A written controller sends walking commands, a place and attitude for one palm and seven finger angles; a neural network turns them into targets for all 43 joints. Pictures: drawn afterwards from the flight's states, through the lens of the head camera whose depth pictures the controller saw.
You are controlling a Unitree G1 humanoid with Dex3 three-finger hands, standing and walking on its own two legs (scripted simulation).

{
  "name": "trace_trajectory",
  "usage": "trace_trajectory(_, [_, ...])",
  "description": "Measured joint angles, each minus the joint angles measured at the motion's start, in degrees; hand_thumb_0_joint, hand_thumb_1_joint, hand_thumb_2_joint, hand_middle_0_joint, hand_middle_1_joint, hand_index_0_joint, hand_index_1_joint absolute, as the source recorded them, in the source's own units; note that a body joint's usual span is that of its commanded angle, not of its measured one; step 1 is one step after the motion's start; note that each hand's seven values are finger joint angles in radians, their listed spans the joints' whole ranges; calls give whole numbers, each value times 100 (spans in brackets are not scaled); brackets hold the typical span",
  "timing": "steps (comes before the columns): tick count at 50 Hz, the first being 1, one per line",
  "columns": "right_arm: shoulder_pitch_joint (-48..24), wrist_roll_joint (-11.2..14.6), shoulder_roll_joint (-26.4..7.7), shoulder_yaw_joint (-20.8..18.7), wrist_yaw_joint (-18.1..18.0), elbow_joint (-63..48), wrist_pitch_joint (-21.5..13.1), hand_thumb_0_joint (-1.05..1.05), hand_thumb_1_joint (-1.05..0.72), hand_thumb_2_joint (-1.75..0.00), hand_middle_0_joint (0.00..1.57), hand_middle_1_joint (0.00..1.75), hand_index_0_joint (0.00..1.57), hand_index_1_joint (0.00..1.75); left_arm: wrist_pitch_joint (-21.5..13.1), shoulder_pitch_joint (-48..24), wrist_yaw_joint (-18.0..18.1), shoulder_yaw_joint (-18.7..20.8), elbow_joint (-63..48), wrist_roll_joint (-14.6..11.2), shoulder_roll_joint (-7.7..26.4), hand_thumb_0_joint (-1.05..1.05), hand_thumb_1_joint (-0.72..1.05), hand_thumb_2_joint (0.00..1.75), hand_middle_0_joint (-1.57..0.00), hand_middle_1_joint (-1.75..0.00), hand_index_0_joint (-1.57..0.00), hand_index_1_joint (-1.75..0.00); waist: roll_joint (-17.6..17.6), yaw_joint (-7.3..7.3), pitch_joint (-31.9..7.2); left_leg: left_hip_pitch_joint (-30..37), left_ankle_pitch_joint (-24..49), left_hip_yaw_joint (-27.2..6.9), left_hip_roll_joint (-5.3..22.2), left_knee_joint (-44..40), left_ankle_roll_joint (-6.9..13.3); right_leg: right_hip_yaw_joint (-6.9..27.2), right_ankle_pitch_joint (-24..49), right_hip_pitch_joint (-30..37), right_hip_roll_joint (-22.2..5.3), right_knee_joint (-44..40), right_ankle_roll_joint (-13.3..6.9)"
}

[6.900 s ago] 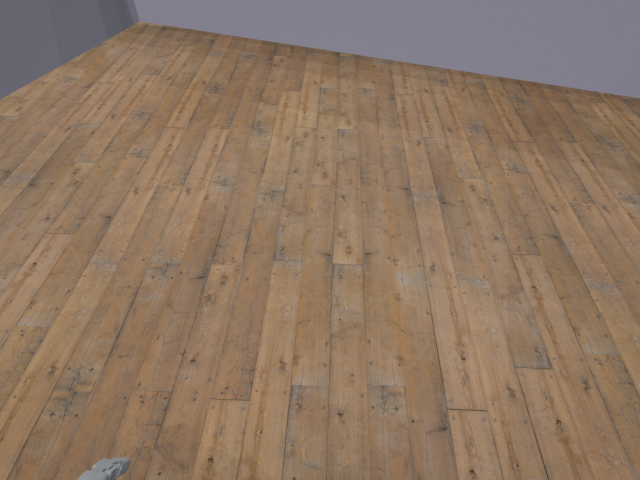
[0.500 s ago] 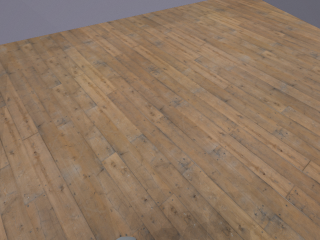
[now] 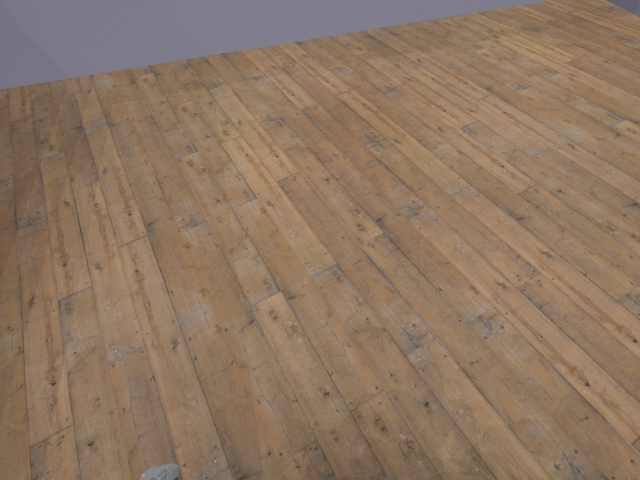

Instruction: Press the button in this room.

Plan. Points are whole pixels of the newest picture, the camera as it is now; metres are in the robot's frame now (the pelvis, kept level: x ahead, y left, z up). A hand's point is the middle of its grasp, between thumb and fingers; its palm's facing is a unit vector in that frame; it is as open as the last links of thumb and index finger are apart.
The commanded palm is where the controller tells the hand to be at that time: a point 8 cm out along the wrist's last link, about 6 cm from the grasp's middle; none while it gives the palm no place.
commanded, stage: turn or walk to find it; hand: left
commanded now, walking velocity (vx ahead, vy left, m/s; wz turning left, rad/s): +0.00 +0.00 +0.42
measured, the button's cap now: out of the picture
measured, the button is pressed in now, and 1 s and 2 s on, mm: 0 0 0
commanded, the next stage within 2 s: none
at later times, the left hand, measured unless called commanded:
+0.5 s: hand out of the picture -0.06 +0.23 -0.18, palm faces +0.30 -0.92 -0.24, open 7.4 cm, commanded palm none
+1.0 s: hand out of the picture -0.04 +0.18 -0.13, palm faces +0.44 -0.86 -0.27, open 7.4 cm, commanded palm none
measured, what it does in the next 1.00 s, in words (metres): steps on the spot, turning left: left foot, then right foot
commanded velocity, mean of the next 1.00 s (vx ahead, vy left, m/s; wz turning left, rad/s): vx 0.00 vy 0.00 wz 0.42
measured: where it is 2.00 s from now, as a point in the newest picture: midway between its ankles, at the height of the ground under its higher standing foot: outside the picture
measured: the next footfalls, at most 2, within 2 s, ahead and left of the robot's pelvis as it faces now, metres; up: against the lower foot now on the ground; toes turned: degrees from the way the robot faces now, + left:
left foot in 0.46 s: -0.02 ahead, +0.13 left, +0.00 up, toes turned +19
right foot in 0.88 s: +0.05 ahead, -0.10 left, +0.00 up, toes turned +18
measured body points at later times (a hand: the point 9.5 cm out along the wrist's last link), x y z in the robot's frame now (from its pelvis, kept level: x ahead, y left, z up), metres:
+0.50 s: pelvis -0.03 +0.02 +0.00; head +0.00 +0.04 +0.44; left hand -0.07 +0.27 -0.16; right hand +0.13 -0.21 -0.14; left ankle -0.06 +0.12 -0.73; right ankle +0.00 -0.10 -0.71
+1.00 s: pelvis -0.04 -0.03 +0.01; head -0.01 -0.06 +0.46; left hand -0.06 +0.22 -0.11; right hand +0.11 -0.24 -0.16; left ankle -0.10 +0.10 -0.66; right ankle +0.01 -0.11 -0.73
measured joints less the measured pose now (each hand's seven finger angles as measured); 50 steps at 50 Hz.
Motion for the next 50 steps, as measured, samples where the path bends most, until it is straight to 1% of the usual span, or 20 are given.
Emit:
trace_trajectory(2, [63, -4, -56, -66, 2, 31, 88, 0, -91, -90, 20, 30, 20, 30, -49, 31, 8, -44, -43, 24, -93, 1, 91, 89, -20, -29, -20, -30, 53, -29, -5, -390, -720, 7, -85, 1067, -6, -149, -62, 14, -61, 55, -253])
trace_trajectory(5, [131, -28, -140, -134, 53, 120, 165, 1, -91, -90, 20, 30, 20, 30, -44, 123, 21, -73, -54, 29, -192, 1, 90, 89, -20, -29, -20, -30, 63, -26, -11, -887, -668, 134, -61, 2624, -55, -321, 6, 177, -147, -197, -340])
trace_trajectory(7, [181, -36, -175, -156, 80, 163, 172, 1, -91, -90, 20, 30, 20, 30, -37, 172, 33, -83, -12, 35, -229, 1, 90, 89, -20, -29, -20, -30, 57, -49, -9, -1024, -443, 202, 48, 3088, -125, -440, 90, 269, -186, -367, -340])
trace_trajectory(9, [235, -40, -184, -157, 88, 206, 178, 1, -91, -90, 20, 30, 20, 30, -42, 214, 44, -88, 33, 41, -246, 1, 90, 89, -20, -29, -20, -30, 20, -60, -6, -1018, -366, 253, 158, 3144, -200, -555, 139, 332, -233, -479, -345])
trace_trajectory(14, [239, -23, -158, -111, 77, 333, 220, 1, -91, -90, 20, 30, 20, 30, -75, 318, 45, -77, 129, 64, -215, 1, 91, 89, -20, -29, -20, -30, -114, 10, 46, -686, -621, 397, 342, 2365, -294, -812, 155, 382, -371, -539, -326])
trace_trajectory(19, [42, 25, -76, -25, 58, 315, 166, 1, -91, -90, 20, 30, 19, 30, -42, 422, 31, -17, 267, 91, -57, 1, 91, 89, -20, -29, -21, -30, -271, 144, 115, -203, -829, 679, 370, 1167, -233, -1020, 74, 283, -529, -315, -232])
trace_trajectory(21, [-35, 33, -39, 9, 54, 245, 102, 1, -91, -90, 20, 30, 19, 30, -4, 461, 28, 25, 338, 82, 36, 1, 90, 89, -20, -29, -21, -30, -335, 162, 114, 50, -564, 823, 355, 537, -184, -1123, -13, 208, -610, -115, -157])
trace_trajectory(22, [-53, 31, -36, 25, 61, 194, 53, 1, -91, -90, 20, 30, 19, 30, 23, 495, 26, 48, 363, 64, 79, 1, 90, 89, -20, -29, -21, -30, -344, 160, 93, 227, -229, 880, 356, 82, -143, -1175, -89, 143, -648, 52, -108])
trace_trajectory(23, [-76, 17, -26, 30, 64, 150, -6, 1, -91, -90, 20, 30, 19, 30, 63, 527, 19, 75, 374, 37, 130, 1, 90, 89, -20, -29, -21, -30, -372, 164, 67, 287, 47, 880, 336, -140, 19, -1174, -184, 20, -706, 304, -47])
trace_trajectory(24, [-125, 6, 24, 40, 61, 124, -45, 1, -91, -90, 20, 30, 19, 30, 125, 525, 23, 102, 397, 22, 201, 1, 90, 89, -20, -29, -20, -30, -474, 198, 88, 247, 16, 906, 274, -47, 146, -970, -599, -140, -737, 680, 44])
trace_trajectory(26, [-171, -13, 105, 80, 32, 71, -107, 1, -91, -90, 20, 30, 20, 30, 268, 500, 45, 133, 460, 25, 293, 1, 91, 89, -20, -29, -20, -30, -549, 218, 83, 234, -123, 895, 227, 15, 264, -485, -1156, -496, -607, 1585, 156])
trace_trajectory(28, [-170, -23, 153, 115, -13, 40, -130, 0, -91, -90, 20, 30, 20, 30, 328, 436, 28, 155, 499, 22, 333, 1, 91, 89, -20, -29, -20, -30, -529, 201, 56, 291, -63, 810, 203, -159, 290, -190, -1081, -769, -481, 2276, 221])
trace_trajectory(30, [-166, -20, 181, 144, -35, 39, -139, 0, -91, -90, 20, 30, 20, 30, 304, 374, 0, 160, 472, 18, 344, 1, 91, 89, -19, -29, -20, -30, -501, 199, 37, 370, 109, 733, 169, -407, 285, -18, -850, -921, -420, 2587, 274])
trace_trajectory(35, [-116, -15, 204, 146, -36, 26, -154, 0, -91, -90, 20, 30, 20, 30, 240, 217, -15, 127, 319, -3, 283, 1, 91, 89, -19, -29, -20, -30, -391, 141, -3, 448, 397, 551, 95, -775, 298, 183, -704, -899, -332, 2314, 361])
trace_trajectory(41, [23, -49, 149, 71, -11, 17, -75, 0, -91, -90, 21, 30, 20, 30, 191, -42, -2, 66, 119, -31, 123, 1, 91, 89, -19, -29, -20, -30, -213, -29, -4, 257, 489, 288, 30, -686, 180, 204, -748, -462, -151, 1164, 320])
trace_trajectory(43, [97, -42, 104, 32, -4, 28, -37, 0, -91, -90, 21, 30, 20, 30, 116, -77, -5, 36, 37, -41, 67, 1, 91, 89, -19, -29, -20, -30, -145, -61, -25, 110, 454, 187, 1, -510, 102, 150, -346, -135, -74, 364, 291])
trace_trajectory(44, [144, -23, 73, 7, 3, 33, -20, 0, -91, -90, 21, 30, 20, 30, 58, -73, -2, 22, -2, -31, 38, 1, 91, 89, -19, -29, -20, -30, -107, -60, -45, 0, 398, 137, -12, -344, 52, 103, -65, 26, -51, -47, 166])
trace_trajectory(45, [161, -5, 22, -29, 6, 54, 6, 0, -91, -90, 21, 30, 20, 30, 6, -84, 11, 5, -12, -1, -27, 1, 91, 89, -19, -29, -20, -30, -5, -73, -17, -132, 96, 69, 0, -37, 29, 20, 39, 41, -13, -67, -22])
trace_trajectory(47, [226, -15, -40, -93, 10, 99, 104, 1, -91, -90, 20, 30, 20, 30, -36, -37, 18, -41, -57, 17, -121, 1, 91, 89, -20, -29, -20, -30, 45, -88, -23, -519, -654, 49, -88, 1043, 3, -126, 18, 55, -74, -12, -233])
trace_trajectory(50, [277, -42, -129, -164, 61, 182, 197, 1, -91, -90, 20, 30, 20, 30, -23, 92, 23, -77, -57, 21, -212, 1, 90, 89, -20, -29, -20, -30, 53, -73, -39, -1000, -585, 145, -61, 2625, -48, -271, 104, 192, -152, -247, -293])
